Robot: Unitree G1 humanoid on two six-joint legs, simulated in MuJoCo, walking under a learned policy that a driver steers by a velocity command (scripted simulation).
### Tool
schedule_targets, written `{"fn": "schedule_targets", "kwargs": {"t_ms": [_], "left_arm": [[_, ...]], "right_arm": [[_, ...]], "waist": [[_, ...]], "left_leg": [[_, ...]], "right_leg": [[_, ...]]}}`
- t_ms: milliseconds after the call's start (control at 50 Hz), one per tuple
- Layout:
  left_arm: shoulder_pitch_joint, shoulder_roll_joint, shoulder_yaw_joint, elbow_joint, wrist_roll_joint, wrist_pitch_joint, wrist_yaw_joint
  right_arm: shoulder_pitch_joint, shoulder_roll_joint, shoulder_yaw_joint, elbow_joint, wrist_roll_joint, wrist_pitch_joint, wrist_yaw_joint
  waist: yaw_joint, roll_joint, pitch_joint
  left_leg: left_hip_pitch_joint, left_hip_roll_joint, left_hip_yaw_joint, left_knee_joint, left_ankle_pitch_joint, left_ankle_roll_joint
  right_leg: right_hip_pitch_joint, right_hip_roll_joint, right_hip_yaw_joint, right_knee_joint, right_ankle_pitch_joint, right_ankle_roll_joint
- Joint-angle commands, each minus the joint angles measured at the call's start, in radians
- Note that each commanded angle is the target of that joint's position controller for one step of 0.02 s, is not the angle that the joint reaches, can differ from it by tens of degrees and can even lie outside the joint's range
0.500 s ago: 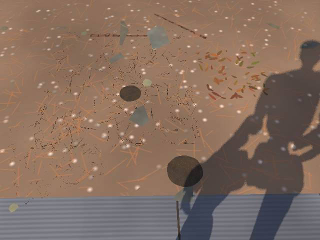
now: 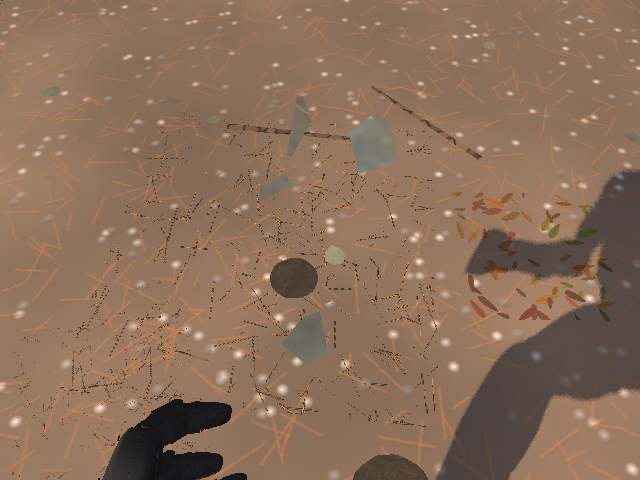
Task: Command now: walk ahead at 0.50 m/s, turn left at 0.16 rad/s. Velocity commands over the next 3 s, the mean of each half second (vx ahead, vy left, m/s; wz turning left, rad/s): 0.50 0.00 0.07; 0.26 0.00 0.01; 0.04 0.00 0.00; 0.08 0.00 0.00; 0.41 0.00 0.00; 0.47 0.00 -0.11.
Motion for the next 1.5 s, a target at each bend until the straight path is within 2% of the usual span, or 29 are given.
{"fn": "schedule_targets", "kwargs": {"t_ms": [20, 40, 60, 80, 100, 120, 140, 180, 220, 280, 320, 380, 480, 560, 600, 620, 640, 660, 680, 700, 740, 820, 900, 1020, 1060, 1080, 1120, 1280, 1500], "left_arm": [[0.484, 0.237, 0.103, 0.073, -0.002, -0.021, 0.023], [0.538, 0.362, 0.134, 0.123, 0.013, -0.03, 0.026], [0.429, 0.322, 0.132, 0.115, -0.022, -0.014, 0.028], [0.312, 0.224, 0.097, 0.083, -0.037, -0.059, 0.033], [0.287, 0.154, 0.083, 0.115, -0.049, -0.083, 0.021], [0.268, 0.117, 0.075, 0.15, -0.034, -0.104, 0.01], [0.253, 0.084, 0.071, 0.192, -0.021, -0.12, -0.001], [0.291, 0.046, 0.06, 0.252, -0.028, -0.139, -0.014], [0.304, 0.083, 0.073, 0.284, -0.04, -0.138, -0.021], [0.342, 0.094, 0.068, 0.306, -0.034, -0.133, -0.005], [0.393, 0.152, 0.08, 0.32, -0.043, -0.131, 0.019], [0.481, 0.172, 0.084, 0.336, -0.045, -0.12, 0.042], [0.534, 0.197, 0.095, 0.359, -0.047, -0.092, 0.048], [0.509, 0.227, 0.107, 0.363, -0.04, -0.077, 0.052], [0.469, 0.244, 0.112, 0.351, -0.03, -0.065, 0.059], [0.416, 0.255, 0.113, 0.337, -0.033, -0.063, 0.056], [0.366, 0.234, 0.103, 0.3, -0.025, -0.074, 0.049], [0.515, 0.089, 0.065, 0.296, -0.012, -0.089, 0.033], [0.535, 0.207, 0.09, 0.342, -0.039, -0.105, 0.02], [0.418, 0.255, 0.106, 0.297, -0.069, -0.111, 0.017], [0.316, 0.233, 0.109, 0.276, -0.052, -0.101, 0.03], [0.376, 0.136, 0.093, 0.279, -0.042, -0.057, 0.044], [0.272, 0.151, 0.09, 0.266, -0.033, -0.038, 0.05], [0.174, 0.189, 0.106, 0.256, -0.018, -0.025, 0.054], [0.163, 0.283, 0.124, 0.244, -0.014, -0.023, 0.064], [0.136, 0.242, 0.118, 0.259, -0.024, -0.018, 0.061], [0.107, 0.166, 0.104, 0.264, -0.029, -0.02, 0.045], [0.131, 0.174, 0.108, 0.339, -0.036, -0.039, 0.045], [0.115, 0.161, 0.111, 0.413, -0.037, -0.021, 0.047]], "right_arm": [[-0.076, -0.236, -0.067, -0.065, 0.009, -0.034, 0.016], [-0.003, -0.071, -0.041, -0.119, 0.026, -0.044, 0.039], [0.036, -0.102, -0.048, -0.117, -0.04, -0.053, 0.058], [-0.026, -0.064, -0.036, -0.101, 0.031, -0.055, 0.076], [-0.103, -0.061, -0.021, -0.148, 0.035, -0.05, 0.075], [-0.183, -0.061, -0.017, -0.183, 0.024, -0.043, 0.068], [-0.228, -0.065, -0.02, -0.203, 0.019, -0.028, 0.055], [-0.188, -0.032, -0.004, -0.214, 0.028, -0.012, 0.043], [-0.194, -0.031, 0.004, -0.22, 0.037, -0.008, 0.035], [-0.318, -0.045, -0.001, -0.252, 0.011, -0.008, 0.04], [-0.402, -0.039, 0.002, -0.288, 0.007, -0.013, 0.045], [-0.555, -0.022, 0.004, -0.324, 0.027, -0.015, 0.048], [-0.681, -0.027, -0.005, -0.355, 0.035, -0.027, 0.069], [-0.692, -0.047, -0.016, -0.363, 0.032, -0.051, 0.091], [-0.542, -0.098, -0.039, -0.315, 0.019, -0.056, 0.084], [-0.381, -0.125, -0.053, -0.269, 0.011, -0.06, 0.074], [-0.182, -0.177, -0.064, -0.218, -0.023, -0.058, 0.055], [-0.153, -0.223, -0.062, -0.201, -0.048, -0.052, 0.046], [-0.138, -0.145, -0.054, -0.198, -0.026, -0.04, 0.038], [-0.264, -0.129, -0.047, -0.221, -0.007, -0.035, 0.031], [-0.373, -0.075, -0.025, -0.226, 0.003, -0.04, 0.035], [-0.416, -0.084, -0.019, -0.188, -0.023, -0.046, 0.045], [-0.361, -0.15, -0.036, -0.145, -0.021, -0.023, 0.032], [-0.332, -0.101, -0.016, -0.099, 0.004, -0.003, 0.024], [-0.199, -0.074, -0.009, -0.071, -0.02, -0.012, 0.022], [-0.163, -0.042, -0.003, -0.06, -0.015, -0.007, 0.013], [-0.263, -0.09, -0.013, -0.065, -0.012, 0.017, -0.001], [-0.261, -0.089, -0.021, -0.022, -0.001, 0.038, -0.014], [-0.256, -0.081, -0.024, 0.044, 0.0, 0.055, -0.025]], "waist": [[0.284, 0.066, -0.285], [0.197, -0.35, -0.351], [0.131, -0.273, -0.366], [0.106, -0.226, -0.222], [0.083, -0.062, -0.125], [0.049, 0.063, -0.071], [0.013, 0.079, -0.031], [-0.011, -0.024, -0.008], [-0.03, -0.007, 0.017], [0.005, -0.033, -0.03], [0.041, -0.075, -0.035], [0.112, -0.049, -0.022], [0.145, -0.07, 0.033], [0.105, -0.099, 0.014], [0.025, -0.142, -0.067], [-0.065, -0.145, -0.136], [-0.134, -0.099, -0.282], [-0.031, 0.211, -0.421], [-0.071, 0.109, -0.509], [-0.042, 0.105, -0.314], [0.028, -0.02, -0.129], [0.117, 0.068, -0.102], [0.074, 0.089, -0.152], [0.069, 0.07, -0.092], [-0.005, -0.089, -0.11], [-0.026, -0.182, -0.128], [0.02, -0.105, -0.054], [0.03, -0.042, -0.082], [0.033, -0.008, -0.043]], "left_leg": [[-0.243, 0.172, 0.035, 0.708, 1.298, 0.021], [-0.554, -0.085, 0.071, 1.161, 0.169, -0.044], [-0.69, -0.123, -0.065, 1.394, 0.027, -0.031], [-0.801, -0.097, -0.09, 1.54, -0.017, -0.035], [-0.836, -0.039, -0.019, 1.57, -0.019, -0.018], [-0.834, 0.015, -0.001, 1.538, 0.03, 0.012], [-0.806, 0.063, -0.005, 1.485, 0.077, 0.038], [-0.864, 0.066, -0.029, 1.516, 0.097, 0.058], [-0.936, 0.072, -0.013, 1.348, 0.149, 0.05], [-0.898, 0.093, 0.123, 1.088, 0.275, -0.002], [-0.924, 0.117, 0.149, 0.911, 0.334, -0.038], [-0.952, 0.111, 0.172, 0.646, 0.381, -0.067], [-0.985, 0.087, 0.184, 0.421, 0.349, -0.061], [-0.828, 0.024, 0.231, 0.34, 0.268, -0.007], [-0.652, -0.03, 0.249, 0.299, 0.264, 0.028], [-0.424, -0.007, 0.22, 0.218, 0.425, 0.066], [-0.043, 0.149, 0.074, 0.309, 0.671, 0.134], [0.352, 0.488, -0.344, 0.382, 1.101, 0.348], [0.302, 0.471, -0.408, 0.335, 1.025, 0.361], [0.118, 0.421, -0.242, 0.277, 0.971, 0.304], [-0.177, 0.322, -0.092, 0.17, 0.864, 0.226], [-0.474, 0.231, 0.078, 0.097, 0.896, 0.188], [-0.472, 0.215, 0.115, 0.105, 0.77, 0.155], [-0.472, 0.185, 0.053, 0.172, 0.228, 0.064], [-0.55, 0.075, 0.111, 0.272, -0.006, -0.026], [-0.497, 0.046, 0.159, 0.262, -0.031, -0.056], [-0.445, 0.049, 0.168, 0.272, 0.041, -0.074], [-0.384, 0.077, 0.146, 0.309, 0.207, -0.074], [-0.369, 0.083, 0.149, 0.299, 0.189, -0.083]], "right_leg": [[0.773, 0.012, 0.215, -0.312, -0.077, -0.075], [0.935, -0.301, 0.824, -0.652, -0.087, -0.183], [0.898, -0.321, 1.194, -0.838, -0.037, -0.196], [0.833, -0.335, 1.086, -0.872, -0.038, -0.206], [0.727, -0.305, 0.902, -0.838, -0.052, -0.17], [0.617, -0.265, 0.73, -0.823, -0.041, -0.13], [0.54, -0.202, 0.574, -0.832, 0.023, -0.094], [0.552, -0.175, 0.454, -0.868, 0.185, -0.092], [0.581, -0.114, 0.291, -0.889, 0.277, -0.069], [0.631, -0.065, 0.152, -0.938, 0.581, -0.027], [0.717, -0.085, 0.159, -0.953, 0.717, -0.019], [0.874, -0.112, 0.181, -0.974, 0.683, 0.011], [1.073, -0.181, 0.197, -0.96, 0.721, -0.001], [1.114, -0.193, 0.171, -0.848, 1.091, -0.016], [1.13, -0.172, 0.172, -0.668, 1.346, 0.004], [1.033, -0.143, 0.154, -0.496, 1.337, 0.026], [0.767, -0.096, 0.159, -0.24, 1.012, 0.039], [0.33, 0.112, 0.169, 0.172, -0.147, 0.123], [0.307, 0.1, 0.351, 0.286, -0.252, 0.11], [0.264, 0.044, 0.328, 0.257, -0.191, 0.11], [0.282, -0.014, 0.235, 0.146, -0.083, 0.125], [0.503, -0.055, 0.182, -0.135, 0.023, 0.162], [0.585, -0.05, 0.163, -0.357, 0.22, 0.162], [0.707, -0.037, 0.171, -0.688, 0.331, 0.108], [0.832, -0.17, 0.282, -0.676, 0.599, 0.043], [0.758, -0.168, 0.287, -0.692, 0.416, 0.002], [0.645, -0.086, 0.245, -0.71, 0.224, 0.043], [0.704, -0.056, 0.209, -0.633, 0.507, 0.041], [0.701, -0.031, 0.187, -0.645, 0.438, 0.039]]}}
